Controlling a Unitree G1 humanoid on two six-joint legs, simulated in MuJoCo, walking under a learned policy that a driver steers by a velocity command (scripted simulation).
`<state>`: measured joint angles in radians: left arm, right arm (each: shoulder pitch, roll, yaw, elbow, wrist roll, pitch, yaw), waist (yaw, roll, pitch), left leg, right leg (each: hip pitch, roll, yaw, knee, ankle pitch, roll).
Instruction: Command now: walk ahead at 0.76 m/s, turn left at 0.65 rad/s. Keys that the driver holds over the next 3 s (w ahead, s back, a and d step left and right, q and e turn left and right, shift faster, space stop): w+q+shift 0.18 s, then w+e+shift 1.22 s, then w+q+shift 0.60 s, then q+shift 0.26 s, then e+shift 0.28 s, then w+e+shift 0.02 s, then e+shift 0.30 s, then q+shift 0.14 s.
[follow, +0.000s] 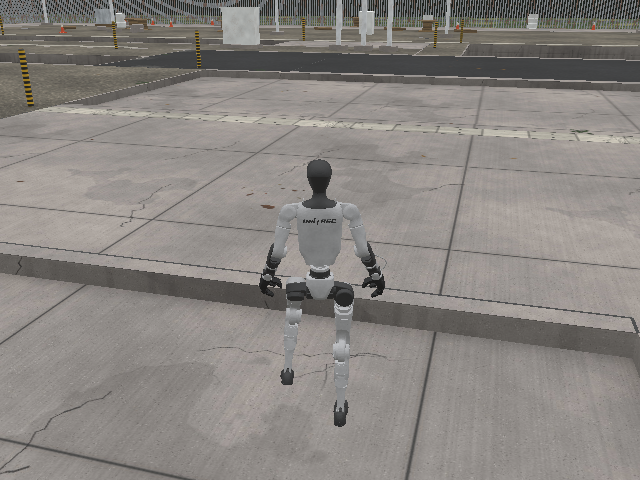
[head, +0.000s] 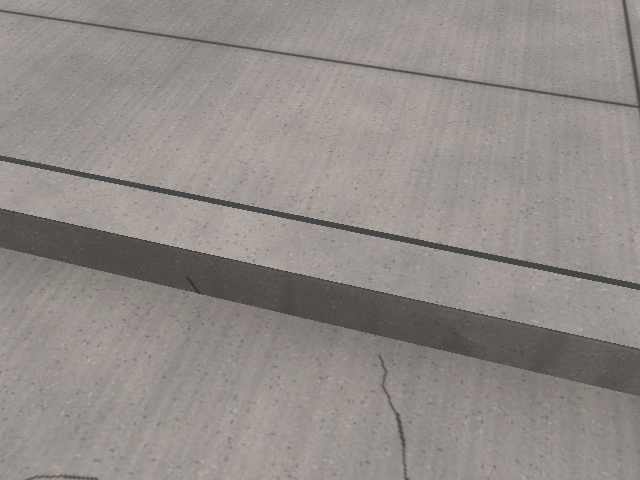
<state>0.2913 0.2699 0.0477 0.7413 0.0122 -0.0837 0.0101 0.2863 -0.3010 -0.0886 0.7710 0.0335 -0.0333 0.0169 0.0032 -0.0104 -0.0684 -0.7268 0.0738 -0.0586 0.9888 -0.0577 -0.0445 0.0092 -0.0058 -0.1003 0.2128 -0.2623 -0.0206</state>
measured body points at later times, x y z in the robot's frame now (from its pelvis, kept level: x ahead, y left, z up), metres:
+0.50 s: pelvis +0.34 +0.19 -0.01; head +0.34 +0.21 +0.44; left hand +0.42 +0.47 -0.13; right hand +0.42 -0.06 -0.13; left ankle +0.26 +0.23 -0.75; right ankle +0.49 +0.02 -0.64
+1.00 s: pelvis +0.74 +0.26 -0.01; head +0.76 +0.24 +0.44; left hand +0.83 +0.50 -0.13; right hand +0.98 +0.01 -0.02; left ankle +0.94 +0.42 -0.70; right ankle +0.68 +0.21 -0.75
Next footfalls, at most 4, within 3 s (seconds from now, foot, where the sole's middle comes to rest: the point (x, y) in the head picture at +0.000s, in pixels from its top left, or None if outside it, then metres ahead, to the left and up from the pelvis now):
0.24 left None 0.30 0.24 -0.78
0.70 right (241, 411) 0.72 0.21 -0.78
1.08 left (160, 330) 0.94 0.43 -0.78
1.40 right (328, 243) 1.09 0.01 -0.61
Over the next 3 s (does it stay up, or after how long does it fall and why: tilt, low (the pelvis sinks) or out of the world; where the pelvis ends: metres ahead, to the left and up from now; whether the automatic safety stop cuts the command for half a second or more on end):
stays up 1.73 -0.31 0.16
